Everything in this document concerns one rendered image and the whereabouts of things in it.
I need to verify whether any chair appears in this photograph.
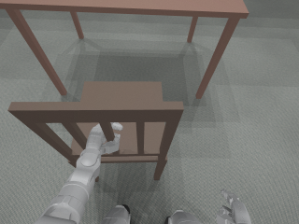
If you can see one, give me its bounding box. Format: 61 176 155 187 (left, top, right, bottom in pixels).
7 81 184 182

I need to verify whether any table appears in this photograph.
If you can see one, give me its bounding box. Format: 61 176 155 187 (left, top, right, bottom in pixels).
0 0 249 99

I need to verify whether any right robot hand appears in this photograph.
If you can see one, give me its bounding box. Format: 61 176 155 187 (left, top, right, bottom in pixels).
216 189 251 224

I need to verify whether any robot left foot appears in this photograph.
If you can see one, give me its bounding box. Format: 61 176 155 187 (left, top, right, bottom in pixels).
122 204 130 214

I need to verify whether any right robot thigh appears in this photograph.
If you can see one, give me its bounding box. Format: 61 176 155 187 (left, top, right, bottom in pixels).
168 212 201 224

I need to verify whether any left robot forearm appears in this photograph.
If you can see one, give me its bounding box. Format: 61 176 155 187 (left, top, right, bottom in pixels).
34 147 101 224

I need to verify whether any left robot hand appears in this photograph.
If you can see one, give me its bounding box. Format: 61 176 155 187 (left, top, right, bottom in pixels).
85 122 123 155

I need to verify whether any robot left upper arm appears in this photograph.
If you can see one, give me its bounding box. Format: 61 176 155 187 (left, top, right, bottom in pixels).
36 215 77 224

